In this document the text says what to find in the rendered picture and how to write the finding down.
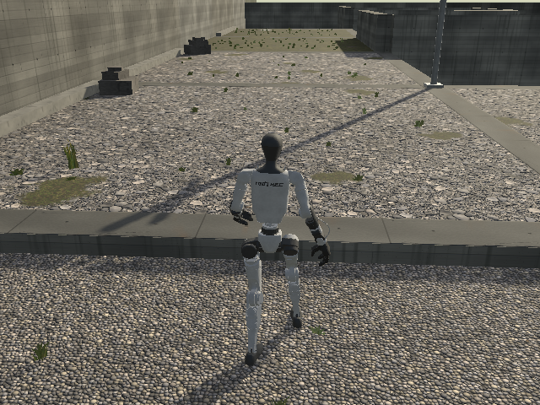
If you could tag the robot left forearm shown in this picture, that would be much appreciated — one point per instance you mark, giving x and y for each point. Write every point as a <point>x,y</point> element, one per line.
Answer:
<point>236,214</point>

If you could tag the left robot shin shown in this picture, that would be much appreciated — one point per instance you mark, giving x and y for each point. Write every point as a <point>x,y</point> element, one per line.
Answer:
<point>253,320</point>

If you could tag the robot left thigh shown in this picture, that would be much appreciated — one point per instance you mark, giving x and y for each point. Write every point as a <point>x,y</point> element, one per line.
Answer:
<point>251,255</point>

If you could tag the left robot upper arm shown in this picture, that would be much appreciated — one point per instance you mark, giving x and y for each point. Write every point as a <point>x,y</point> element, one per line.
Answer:
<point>240,189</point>

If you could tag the robot right hand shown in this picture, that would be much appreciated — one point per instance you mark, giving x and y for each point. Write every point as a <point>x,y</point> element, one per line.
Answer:
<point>325,253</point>

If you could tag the robot right forearm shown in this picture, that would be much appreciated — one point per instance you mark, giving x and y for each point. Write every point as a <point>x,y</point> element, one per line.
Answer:
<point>315,228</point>

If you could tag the robot left hand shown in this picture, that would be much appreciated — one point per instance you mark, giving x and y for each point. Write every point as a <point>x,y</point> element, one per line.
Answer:
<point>246,215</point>

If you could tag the right robot upper arm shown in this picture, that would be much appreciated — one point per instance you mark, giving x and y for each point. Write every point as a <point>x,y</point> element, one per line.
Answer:
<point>301,193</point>

